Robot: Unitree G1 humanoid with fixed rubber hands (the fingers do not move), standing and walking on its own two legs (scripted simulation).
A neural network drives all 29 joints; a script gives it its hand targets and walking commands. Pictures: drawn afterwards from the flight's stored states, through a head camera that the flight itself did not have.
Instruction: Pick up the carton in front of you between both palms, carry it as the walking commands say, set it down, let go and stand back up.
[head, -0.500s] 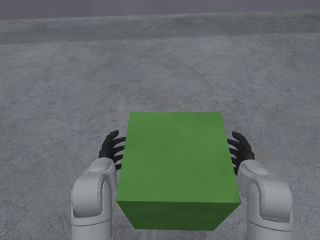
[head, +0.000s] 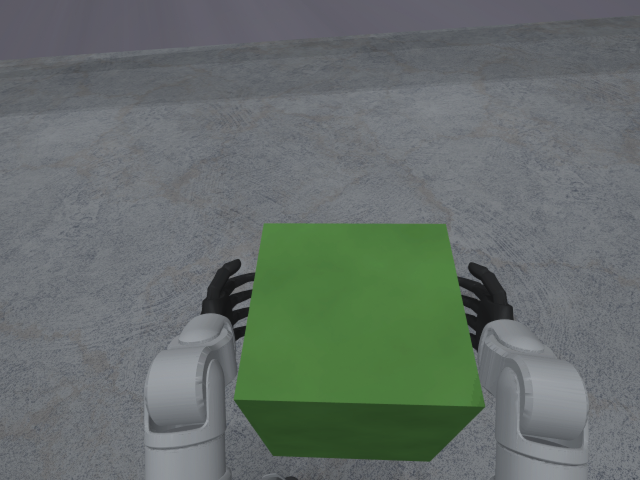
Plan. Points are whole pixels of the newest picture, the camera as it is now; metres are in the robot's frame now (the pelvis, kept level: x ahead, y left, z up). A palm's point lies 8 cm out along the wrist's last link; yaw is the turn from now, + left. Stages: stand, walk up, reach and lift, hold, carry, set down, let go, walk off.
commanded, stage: carry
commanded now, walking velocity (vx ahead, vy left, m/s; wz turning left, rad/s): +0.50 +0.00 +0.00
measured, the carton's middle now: (352, 349) +0.27 +0.00 +0.03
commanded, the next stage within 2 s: none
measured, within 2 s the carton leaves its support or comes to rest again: neither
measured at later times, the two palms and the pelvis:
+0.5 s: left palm (247, 166) +0.57 +0.16 +0.09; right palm (428, 161) +0.57 -0.13 +0.10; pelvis +0.31 +0.01 +0.00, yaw -1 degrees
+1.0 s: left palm (253, 136) +0.69 +0.17 +0.08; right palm (412, 130) +0.69 -0.13 +0.08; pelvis +0.42 +0.02 -0.01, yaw +1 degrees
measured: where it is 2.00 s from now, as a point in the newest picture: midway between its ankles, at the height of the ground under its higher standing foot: (337, 447)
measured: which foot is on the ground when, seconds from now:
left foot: up 0.00-0.06, down 0.08-0.56, up 0.58-0.66, down 0.68-1.00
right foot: down 0.00-0.10, up 0.12-0.50, down 0.52-1.00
